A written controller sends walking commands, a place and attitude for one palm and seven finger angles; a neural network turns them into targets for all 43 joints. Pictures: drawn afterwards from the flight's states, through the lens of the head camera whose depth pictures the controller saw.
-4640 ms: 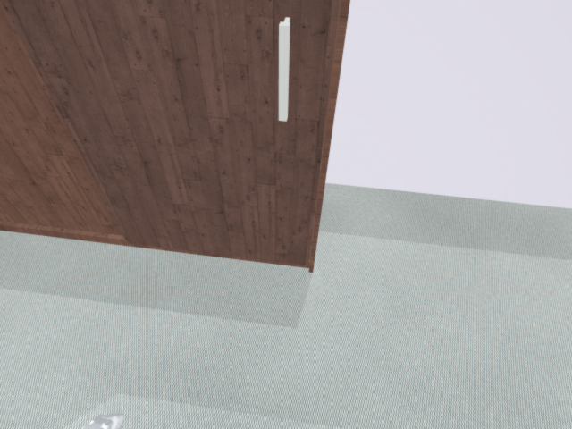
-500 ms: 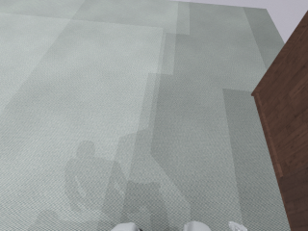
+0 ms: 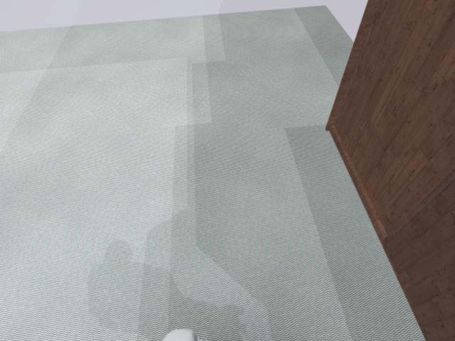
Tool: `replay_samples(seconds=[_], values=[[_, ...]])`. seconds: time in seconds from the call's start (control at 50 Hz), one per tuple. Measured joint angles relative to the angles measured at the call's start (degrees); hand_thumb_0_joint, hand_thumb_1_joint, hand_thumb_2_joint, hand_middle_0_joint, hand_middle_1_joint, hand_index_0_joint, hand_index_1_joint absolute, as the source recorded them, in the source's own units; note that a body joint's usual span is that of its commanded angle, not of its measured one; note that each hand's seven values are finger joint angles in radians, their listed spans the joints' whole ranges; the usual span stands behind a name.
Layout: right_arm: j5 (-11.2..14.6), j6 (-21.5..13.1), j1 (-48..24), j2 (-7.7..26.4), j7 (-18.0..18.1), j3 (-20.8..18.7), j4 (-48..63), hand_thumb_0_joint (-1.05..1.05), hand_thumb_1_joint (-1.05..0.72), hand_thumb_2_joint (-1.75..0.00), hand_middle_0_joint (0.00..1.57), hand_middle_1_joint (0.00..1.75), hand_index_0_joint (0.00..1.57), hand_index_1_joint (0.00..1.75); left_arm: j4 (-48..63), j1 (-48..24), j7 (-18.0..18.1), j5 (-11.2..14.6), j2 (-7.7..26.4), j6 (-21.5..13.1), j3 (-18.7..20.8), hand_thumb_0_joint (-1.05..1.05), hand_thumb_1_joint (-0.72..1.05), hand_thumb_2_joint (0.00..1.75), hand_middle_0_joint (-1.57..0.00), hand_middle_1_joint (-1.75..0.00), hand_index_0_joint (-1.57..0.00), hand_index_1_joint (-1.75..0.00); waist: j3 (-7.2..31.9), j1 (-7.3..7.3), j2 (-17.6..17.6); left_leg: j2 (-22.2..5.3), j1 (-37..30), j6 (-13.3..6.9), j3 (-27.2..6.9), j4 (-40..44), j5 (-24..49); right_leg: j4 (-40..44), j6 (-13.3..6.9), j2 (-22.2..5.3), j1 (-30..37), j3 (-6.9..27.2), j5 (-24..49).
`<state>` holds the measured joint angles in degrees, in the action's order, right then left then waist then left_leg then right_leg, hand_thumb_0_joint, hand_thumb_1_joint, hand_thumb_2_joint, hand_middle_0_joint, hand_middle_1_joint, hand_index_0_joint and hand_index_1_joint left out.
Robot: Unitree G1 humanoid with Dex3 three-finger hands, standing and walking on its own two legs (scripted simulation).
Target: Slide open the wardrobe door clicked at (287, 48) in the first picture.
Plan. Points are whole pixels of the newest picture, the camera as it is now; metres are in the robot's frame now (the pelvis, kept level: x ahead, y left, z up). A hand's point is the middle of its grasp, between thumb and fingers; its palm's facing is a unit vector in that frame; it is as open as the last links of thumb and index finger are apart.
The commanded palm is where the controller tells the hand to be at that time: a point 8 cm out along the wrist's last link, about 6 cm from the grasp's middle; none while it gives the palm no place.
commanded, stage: turn to face it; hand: right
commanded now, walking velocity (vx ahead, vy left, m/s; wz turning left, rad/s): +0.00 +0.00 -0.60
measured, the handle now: out of the picture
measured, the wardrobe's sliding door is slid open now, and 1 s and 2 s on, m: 0.00 0.00 0.00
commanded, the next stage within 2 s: none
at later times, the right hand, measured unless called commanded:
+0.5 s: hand out of the picture -0.01 -0.16 -0.16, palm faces +0.33 +0.91 -0.24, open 7.4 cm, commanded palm none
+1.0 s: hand out of the picture -0.10 -0.26 -0.17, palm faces +0.58 +0.77 -0.25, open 7.4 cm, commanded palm none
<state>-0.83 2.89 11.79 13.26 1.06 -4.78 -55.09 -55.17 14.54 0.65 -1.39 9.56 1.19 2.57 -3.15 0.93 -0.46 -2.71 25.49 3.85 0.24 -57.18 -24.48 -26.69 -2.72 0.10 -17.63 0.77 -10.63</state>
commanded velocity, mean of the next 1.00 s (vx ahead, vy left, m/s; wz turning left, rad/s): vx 0.00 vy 0.00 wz -0.60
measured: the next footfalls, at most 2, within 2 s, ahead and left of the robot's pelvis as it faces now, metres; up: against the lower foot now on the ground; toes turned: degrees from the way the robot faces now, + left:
left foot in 0.22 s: +0.03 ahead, +0.17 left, +0.00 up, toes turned -8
right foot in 0.64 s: -0.05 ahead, -0.10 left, +0.00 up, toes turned -31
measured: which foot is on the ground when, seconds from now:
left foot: up 0.00-0.20, down 0.22-0.64, up 0.66-1.00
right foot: down 0.00-0.22, up 0.24-0.62, down 0.64-1.00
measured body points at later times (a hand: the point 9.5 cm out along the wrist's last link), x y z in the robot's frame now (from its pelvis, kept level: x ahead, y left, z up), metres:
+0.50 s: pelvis -0.03 +0.04 +0.00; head -0.01 +0.05 +0.44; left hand +0.12 +0.29 -0.15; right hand -0.03 -0.21 -0.14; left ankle -0.01 +0.17 -0.74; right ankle -0.07 -0.09 -0.68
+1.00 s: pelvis -0.06 -0.02 +0.00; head -0.04 -0.06 +0.45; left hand +0.13 +0.15 -0.13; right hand -0.13 -0.30 -0.15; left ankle +0.03 +0.14 -0.66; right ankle -0.09 -0.08 -0.74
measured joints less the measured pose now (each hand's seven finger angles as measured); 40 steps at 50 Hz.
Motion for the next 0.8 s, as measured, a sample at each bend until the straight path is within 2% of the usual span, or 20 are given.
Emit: replay_samples(seconds=[0.14,0.2,0.22,0.24,0.28,0.34,0.4,0.46,0.52,0.6,0.64,0.66,0.7,0.74,0.8], values=[[0.51,0.17,-2.76,0.27,0.26,0.06,1.57,0.01,-0.91,-0.9,0.19,0.3,0.2,0.3,0.15,0.65,-0.44,-0.15,1.76,1.14,1.28,0.0,0.9,0.9,-0.2,-0.3,-0.21,-0.3,-0.43,1.56,2.2,1.18,-3.58,0.24,-0.95,11.17,-0.91,-0.33,1.25,1.51,-2.27,4.81,1.82],[0.74,-0.58,-3.52,-0.34,0.17,0.59,2.97,0.01,-0.91,-0.9,0.19,0.3,0.2,0.3,0.26,0.65,-0.73,-0.03,2.74,2.0,1.94,0.0,0.9,0.9,-0.2,-0.3,-0.2,-0.3,0.19,1.73,2.98,2.1,-8.15,-0.36,-0.33,21.52,3.49,-1.98,2.45,2.63,-3.89,6.99,1.96],[0.64,-1.05,-3.22,-0.35,0.15,0.81,3.68,0.0,-0.91,-0.9,0.2,0.3,0.2,0.3,0.5,0.87,-0.87,0.13,2.98,2.28,2.21,0.0,0.9,0.9,-0.2,-0.3,-0.2,-0.3,0.84,1.47,2.65,1.73,-10.25,-1.21,-0.15,26.62,5.44,-3.41,2.91,3.42,-4.92,7.28,1.51],[0.28,-1.47,-3.2,-0.81,0.28,0.92,3.87,0.0,-0.91,-0.9,0.2,0.3,0.2,0.3,0.43,0.51,-0.88,0.27,3.43,2.6,2.6,0.0,0.9,0.9,-0.2,-0.3,-0.2,-0.3,0.88,1.06,3.0,1.69,-10.34,-2.5,0.19,27.16,7.67,-7.06,3.48,3.6,-6.43,7.12,-2.96],[-0.01,-1.36,-2.72,-1.92,0.43,1.73,4.04,0.0,-0.91,-0.9,0.2,0.3,0.2,0.3,0.41,0.03,-0.97,-0.02,4.49,3.2,3.29,0.0,0.9,0.9,-0.2,-0.3,-0.2,-0.3,1.09,1.12,3.68,0.86,-10.85,-3.41,1.73,26.15,7.73,-18.41,4.08,3.74,-10.14,5.01,-11.54],[-0.14,-1.18,-1.41,-3.05,0.43,2.35,3.91,0.0,-0.91,-0.9,0.2,0.3,0.2,0.3,0.72,-0.55,-1.56,-0.3,5.7,3.59,3.82,0.0,0.9,0.9,-0.2,-0.3,-0.2,-0.3,1.64,1.2,3.41,-0.99,-13.15,-3.23,3.74,27.9,7.78,-32.97,5.11,2.22,-13.73,0.98,-12.19],[-0.34,-1.51,-0.73,-3.45,0.35,2.79,3.73,0.0,-0.9,-0.9,0.2,0.3,0.2,0.3,1.31,-1.3,-1.99,-0.14,6.23,3.46,3.91,0.0,0.9,0.9,-0.2,-0.3,-0.2,-0.3,1.28,1.42,2.59,-2.56,-14.65,-3.01,5.92,28.86,8.07,-38.18,6.29,-0.22,-14.06,-1.11,-10.53],[-0.57,-1.86,-0.2,-3.54,0.19,3.14,3.91,0.0,-0.9,-0.9,0.2,0.3,0.2,0.3,1.55,-2.33,-2.15,-0.01,6.35,3.77,3.76,0.0,0.91,0.9,-0.2,-0.3,-0.2,-0.3,0.56,0.97,1.65,-4.01,-15.08,-2.62,8.17,28.58,7.77,-35.46,7.07,-2.1,-12.06,-2.21,-11.09],[-0.84,-1.98,0.48,-3.15,-0.03,3.22,3.99,0.0,-0.9,-0.9,0.2,0.3,0.21,0.3,1.69,-3.93,-2.31,0.13,6.2,4.04,3.39,0.0,0.91,0.9,-0.2,-0.3,-0.2,-0.3,-0.4,0.01,0.7,-5.36,-14.68,-1.92,10.17,27.53,7.23,-29.15,7.23,-3.1,-8.97,-3.29,-12.45],[-1.02,-1.54,1.46,-1.45,-0.24,2.62,3.62,0.0,-0.9,-0.9,0.2,0.3,0.21,0.3,2.8,-6.01,-2.4,0.48,5.62,3.26,2.55,0.0,0.91,0.9,-0.2,-0.3,-0.2,-0.3,-1.62,-1.27,-0.98,-7.56,-13.09,-0.26,12.66,24.25,5.69,-17.53,6.44,-3.01,-3.49,-5.51,-12.65],[-0.66,-1.08,2.3,-0.09,-0.36,2.03,3.4,0.0,-0.9,-0.9,0.2,0.3,0.21,0.3,3.75,-6.5,-2.5,0.48,5.41,2.2,2.15,0.0,0.91,0.9,-0.2,-0.3,-0.2,-0.3,-1.6,-1.5,-1.97,-9.24,-11.17,0.9,13.6,20.11,3.76,-9.62,5.05,-2.25,-0.21,-6.33,-6.98],[-0.41,-0.58,2.27,0.9,-0.38,1.56,3.01,0.0,-0.9,-0.9,0.2,0.3,0.21,0.3,4.0,-7.03,-2.46,0.44,4.85,1.56,2.01,0.0,0.91,0.9,-0.2,-0.3,-0.2,-0.3,-1.97,-1.69,-3.2,-9.75,-9.09,1.31,11.82,15.51,0.25,-10.32,3.27,-1.25,-0.91,-6.43,-6.87],[-0.36,0.88,2.19,2.44,-0.1,0.93,2.2,0.0,-0.9,-0.9,0.2,0.3,0.2,0.3,4.55,-7.59,-2.38,0.62,3.96,0.57,1.3,0.0,0.9,0.9,-0.2,-0.3,-0.2,-0.3,-2.42,-2.21,-4.03,-7.74,-4.41,1.39,7.28,4.71,-5.75,-11.54,0.57,-0.76,-1.5,-6.22,-8.59],[-0.32,1.72,1.89,3.21,0.02,0.38,1.35,0.01,-0.91,-0.9,0.2,0.3,0.2,0.3,4.94,-7.25,-1.8,0.47,3.26,0.04,0.87,0.0,0.9,0.9,-0.2,-0.3,-0.2,-0.3,-2.15,-1.85,-3.54,-5.58,-0.73,1.34,5.08,-3.29,-5.47,-9.86,-0.5,-0.68,-1.02,-5.19,-8.39],[-0.31,1.48,0.77,3.63,-0.46,-0.01,1.41,0.01,-0.91,-0.9,0.2,0.3,0.2,0.3,4.74,-6.31,-1.06,0.34,2.72,-0.07,0.39,0.0,0.9,0.9,-0.2,-0.3,-0.2,-0.3,-1.96,-1.36,-2.43,-4.0,2.64,1.56,3.03,-8.19,-0.48,-5.48,-0.86,0.07,0.4,-3.29,-5.64]])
